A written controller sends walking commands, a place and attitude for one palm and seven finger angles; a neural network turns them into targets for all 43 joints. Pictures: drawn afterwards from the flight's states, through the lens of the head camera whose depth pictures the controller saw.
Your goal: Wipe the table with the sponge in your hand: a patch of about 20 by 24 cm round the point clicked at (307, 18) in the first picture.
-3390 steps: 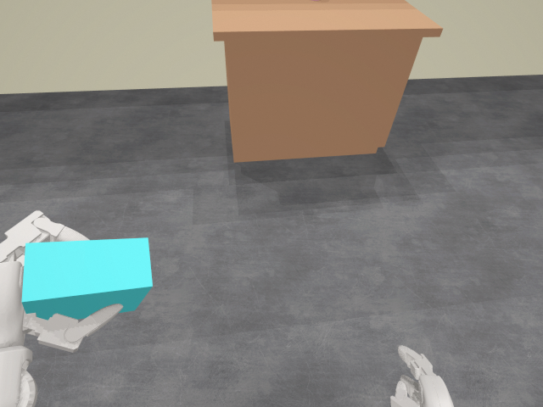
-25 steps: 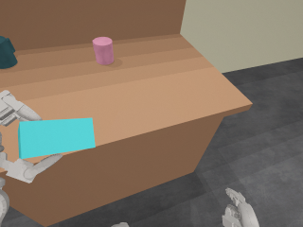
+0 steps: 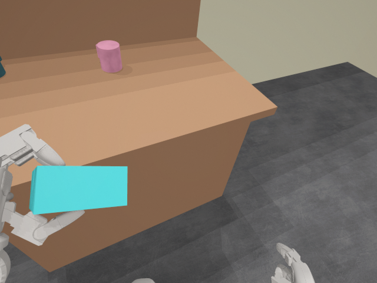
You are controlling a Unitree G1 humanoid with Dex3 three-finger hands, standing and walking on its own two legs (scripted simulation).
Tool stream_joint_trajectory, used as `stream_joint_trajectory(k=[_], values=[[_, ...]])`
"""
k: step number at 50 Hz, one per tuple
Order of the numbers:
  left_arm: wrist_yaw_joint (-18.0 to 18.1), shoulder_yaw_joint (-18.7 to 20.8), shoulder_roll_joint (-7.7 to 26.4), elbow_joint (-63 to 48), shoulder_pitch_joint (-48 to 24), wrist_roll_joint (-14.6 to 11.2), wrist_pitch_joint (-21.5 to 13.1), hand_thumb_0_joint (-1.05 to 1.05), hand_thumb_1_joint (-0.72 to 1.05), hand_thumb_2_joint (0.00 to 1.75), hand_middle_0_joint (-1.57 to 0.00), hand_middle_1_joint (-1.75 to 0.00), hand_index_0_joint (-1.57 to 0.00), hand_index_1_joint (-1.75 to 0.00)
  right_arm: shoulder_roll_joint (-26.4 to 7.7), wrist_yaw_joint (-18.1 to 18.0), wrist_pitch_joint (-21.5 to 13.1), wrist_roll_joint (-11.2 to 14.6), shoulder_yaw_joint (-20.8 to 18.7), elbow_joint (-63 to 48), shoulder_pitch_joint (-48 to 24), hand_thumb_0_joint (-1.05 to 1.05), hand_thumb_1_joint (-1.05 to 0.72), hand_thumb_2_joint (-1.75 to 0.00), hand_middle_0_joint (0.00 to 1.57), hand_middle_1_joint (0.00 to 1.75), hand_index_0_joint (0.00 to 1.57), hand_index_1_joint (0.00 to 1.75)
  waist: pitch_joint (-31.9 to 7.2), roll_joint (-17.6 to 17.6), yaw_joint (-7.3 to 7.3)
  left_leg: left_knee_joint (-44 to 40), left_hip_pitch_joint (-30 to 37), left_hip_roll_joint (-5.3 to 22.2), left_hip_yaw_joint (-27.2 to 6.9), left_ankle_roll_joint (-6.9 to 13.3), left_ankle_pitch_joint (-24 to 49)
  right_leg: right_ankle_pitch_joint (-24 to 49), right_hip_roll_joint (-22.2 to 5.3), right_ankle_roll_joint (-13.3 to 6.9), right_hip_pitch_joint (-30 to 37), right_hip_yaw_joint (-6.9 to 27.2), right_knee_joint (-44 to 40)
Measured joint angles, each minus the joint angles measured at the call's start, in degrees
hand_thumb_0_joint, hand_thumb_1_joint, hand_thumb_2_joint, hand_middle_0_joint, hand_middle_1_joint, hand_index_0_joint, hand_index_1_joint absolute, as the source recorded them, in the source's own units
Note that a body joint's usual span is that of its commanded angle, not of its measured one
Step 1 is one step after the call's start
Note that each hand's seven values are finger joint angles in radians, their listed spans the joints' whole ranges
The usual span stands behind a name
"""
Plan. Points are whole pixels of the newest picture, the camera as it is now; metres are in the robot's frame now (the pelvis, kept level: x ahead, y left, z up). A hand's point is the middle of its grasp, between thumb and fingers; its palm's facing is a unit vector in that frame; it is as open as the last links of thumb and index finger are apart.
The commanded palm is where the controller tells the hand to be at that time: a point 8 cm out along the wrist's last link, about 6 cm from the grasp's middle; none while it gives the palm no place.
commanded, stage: stop stepping back and stand still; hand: left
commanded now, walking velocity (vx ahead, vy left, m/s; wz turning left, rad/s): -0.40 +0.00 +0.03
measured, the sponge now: (89, 187) +0.23 +0.17 +0.16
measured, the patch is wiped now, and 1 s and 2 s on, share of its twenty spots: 0.95 0.95 0.95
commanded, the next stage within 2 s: stand and wait in 1.40 s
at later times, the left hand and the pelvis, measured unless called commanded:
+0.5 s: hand out of the picture +0.02 +0.23 +0.22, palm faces +0.46 -0.83 -0.31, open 9.8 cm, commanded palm -0.01 +0.27 +0.22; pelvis -0.17 -0.01 -0.01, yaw +1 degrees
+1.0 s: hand out of the picture -0.09 +0.21 +0.20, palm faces +0.42 -0.84 -0.35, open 9.8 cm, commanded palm -0.13 +0.25 +0.22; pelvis -0.29 -0.03 -0.01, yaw -1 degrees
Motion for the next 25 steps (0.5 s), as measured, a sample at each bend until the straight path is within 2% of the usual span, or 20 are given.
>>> stream_joint_trajectory(k=[2,3,4,6,7,9,11,15,17,19,21,22,23,25], values=[[0.5,1.5,1.6,-0.8,-1.1,-0.3,-0.5,-0.01,-0.55,1.04,-0.80,-1.43,-0.83,-1.42,-1.6,-0.7,-0.4,0.1,-0.4,-1.5,-0.2,0.01,-0.91,-0.90,0.20,0.30,0.20,0.30,0.4,-0.2,-0.82,-13.9,5.6,1.0,-0.4,0.2,4.7,-0.1,-0.5,0.6,-3.4,-0.7,3.0],[0.9,2.4,2.5,-1.1,-2.2,-0.5,-0.9,-0.01,-0.55,1.04,-0.80,-1.43,-0.83,-1.42,-2.5,-1.0,-1.0,0.1,-1.0,-2.2,-0.7,0.01,-0.91,-0.90,0.20,0.30,0.20,0.30,1.0,0.5,-1.16,-19.4,7.0,1.8,-0.9,1.2,9.5,-1.0,-0.4,0.3,-6.0,-1.4,5.9],[1.4,3.7,3.5,-0.6,-3.8,-0.6,-1.3,-0.01,-0.56,1.05,-0.80,-1.43,-0.84,-1.42,-2.3,-1.2,-1.6,-0.1,-1.7,-1.7,-1.9,0.01,-0.91,-0.90,0.20,0.30,0.20,0.30,2.5,-0.7,-0.93,-18.5,5.8,1.1,-0.4,2.0,10.1,-4.9,-0.6,-0.3,-8.6,-0.3,10.4],[2.3,6.0,4.1,1.3,-5.5,-0.9,-1.5,-0.01,-0.56,1.05,-0.80,-1.43,-0.83,-1.42,-1.0,-0.7,-2.7,0.0,-2.2,-0.2,-4.1,0.01,-0.91,-0.90,0.20,0.30,0.20,0.30,5.0,-3.2,0.84,-17.5,5.3,0.8,2.1,2.6,9.0,-12.5,1.0,-1.2,-13.0,2.5,20.4],[2.6,6.7,3.7,2.0,-5.3,-1.1,-0.9,-0.01,-0.56,1.05,-0.80,-1.43,-0.83,-1.42,-0.3,-0.2,-3.3,-0.1,-2.0,0.0,-4.4,0.01,-0.91,-0.90,0.20,0.30,0.20,0.30,5.4,-3.5,1.02,-18.1,5.4,1.1,2.7,2.6,9.2,-14.6,2.0,-1.2,-14.4,2.6,24.5],[2.9,6.9,2.3,2.6,-4.9,-0.9,1.0,-0.01,-0.55,1.05,-0.80,-1.43,-0.83,-1.42,0.5,0.8,-4.7,0.0,-1.7,-0.3,-3.6,0.01,-0.91,-0.90,0.20,0.30,0.20,0.30,5.7,-2.9,0.43,-19.6,5.6,1.7,2.3,2.4,10.8,-14.4,3.2,-0.9,-15.0,1.2,28.9],[3.1,5.9,0.7,1.8,-3.9,-0.7,2.6,-0.01,-0.55,1.05,-0.80,-1.43,-0.83,-1.42,0.9,1.8,-5.9,0.4,-1.2,-0.5,-1.9,0.01,-0.91,-0.90,0.20,0.30,0.20,0.30,5.3,-1.7,0.25,-21.3,6.0,2.3,1.7,2.1,12.8,-12.1,2.9,-1.1,-12.6,-0.7,25.9],[3.1,3.8,0.1,-1.5,-0.2,-0.1,3.5,-0.01,-0.55,1.05,-0.80,-1.43,-0.83,-1.43,1.0,2.0,-5.8,0.1,0.4,-0.5,1.7,0.01,-0.91,-0.90,0.20,0.30,0.20,0.30,2.6,0.7,0.09,-20.9,4.9,2.9,0.7,1.6,12.6,-8.6,1.9,-2.5,-2.2,-3.6,10.5],[2.3,2.7,0.4,-0.8,-0.9,0.6,3.0,-0.01,-0.55,1.05,-0.80,-1.43,-0.83,-1.43,0.2,1.9,-4.6,-0.2,0.6,0.4,2.2,0.01,-0.91,-0.90,0.20,0.30,0.20,0.30,2.5,3.2,0.20,-16.6,3.0,3.4,-1.2,1.9,6.2,-2.8,2.6,-3.4,0.1,-5.6,6.5],[1.3,1.3,0.5,1.1,-3.1,0.6,2.5,-0.01,-0.56,1.05,-0.80,-1.43,-0.83,-1.42,-0.6,1.7,-3.2,0.1,0.4,2.4,2.1,0.01,-0.90,-0.90,0.20,0.30,0.20,0.30,2.6,5.3,0.19,-4.2,-0.6,2.6,-3.0,2.1,1.7,-1.4,3.0,-3.9,1.0,-7.8,5.9],[0.4,1.1,0.4,3.3,-4.8,0.4,2.5,-0.01,-0.56,1.05,-0.80,-1.43,-0.84,-1.42,-0.6,1.6,-1.7,0.6,0.5,4.9,2.0,0.01,-0.91,-0.90,0.20,0.30,0.21,0.30,0.9,4.3,1.32,8.5,-2.6,1.1,-2.3,2.1,3.5,-0.4,2.5,-4.1,0.4,-7.5,5.4],[0.2,1.5,0.3,4.5,-5.4,0.2,2.6,-0.01,-0.56,1.05,-0.81,-1.43,-0.84,-1.42,-0.4,1.5,-0.9,0.7,0.6,5.5,2.0,0.01,-0.91,-0.90,0.20,0.30,0.21,0.30,-0.5,3.3,1.68,11.9,-2.6,0.8,-1.4,2.3,4.0,0.2,2.1,-4.2,-0.6,-6.9,5.2],[0.1,2.0,0.2,5.8,-6.1,0.0,2.7,-0.01,-0.56,1.05,-0.81,-1.43,-0.84,-1.42,-0.2,1.4,-0.3,0.8,0.7,5.5,2.1,0.01,-0.91,-0.90,0.20,0.30,0.21,0.30,-1.9,2.4,1.78,12.6,-1.6,1.0,-0.5,2.7,3.9,0.6,1.5,-4.5,-1.8,-6.8,5.1],[0.4,2.6,-0.1,8.2,-7.6,-0.3,3.4,-0.01,-0.56,1.05,-0.81,-1.43,-0.84,-1.42,-0.3,1.0,0.0,0.9,0.9,4.7,2.2,0.01,-0.91,-0.90,0.20,0.30,0.21,0.30,-4.4,1.2,1.88,6.1,2.6,1.8,1.1,3.7,1.8,1.0,-0.2,-5.0,-5.2,-7.7,5.6]])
